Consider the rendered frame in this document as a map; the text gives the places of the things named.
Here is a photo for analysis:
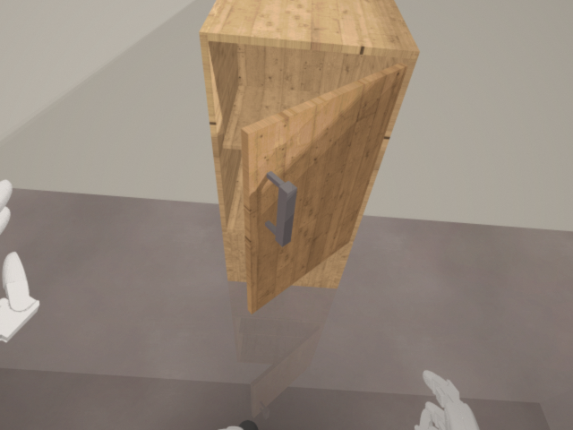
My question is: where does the robot right hand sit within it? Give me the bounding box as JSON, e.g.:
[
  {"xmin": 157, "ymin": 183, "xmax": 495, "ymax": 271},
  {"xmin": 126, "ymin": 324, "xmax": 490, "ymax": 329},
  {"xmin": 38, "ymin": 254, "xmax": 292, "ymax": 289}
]
[{"xmin": 415, "ymin": 370, "xmax": 480, "ymax": 430}]

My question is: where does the robot left hand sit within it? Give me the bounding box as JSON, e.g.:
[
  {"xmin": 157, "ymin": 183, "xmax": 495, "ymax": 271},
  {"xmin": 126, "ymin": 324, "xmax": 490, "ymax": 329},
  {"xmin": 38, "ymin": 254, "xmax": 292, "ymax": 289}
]
[{"xmin": 0, "ymin": 180, "xmax": 39, "ymax": 343}]

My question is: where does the cupboard door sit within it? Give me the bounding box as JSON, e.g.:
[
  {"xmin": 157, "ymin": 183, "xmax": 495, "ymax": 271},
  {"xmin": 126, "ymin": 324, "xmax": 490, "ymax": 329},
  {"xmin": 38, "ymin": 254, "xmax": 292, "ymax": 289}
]
[{"xmin": 241, "ymin": 63, "xmax": 408, "ymax": 314}]

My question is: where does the handle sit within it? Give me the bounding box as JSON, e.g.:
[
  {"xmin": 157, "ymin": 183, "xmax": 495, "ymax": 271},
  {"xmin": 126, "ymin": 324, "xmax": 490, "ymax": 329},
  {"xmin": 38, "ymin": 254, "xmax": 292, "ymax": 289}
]
[{"xmin": 265, "ymin": 171, "xmax": 297, "ymax": 247}]

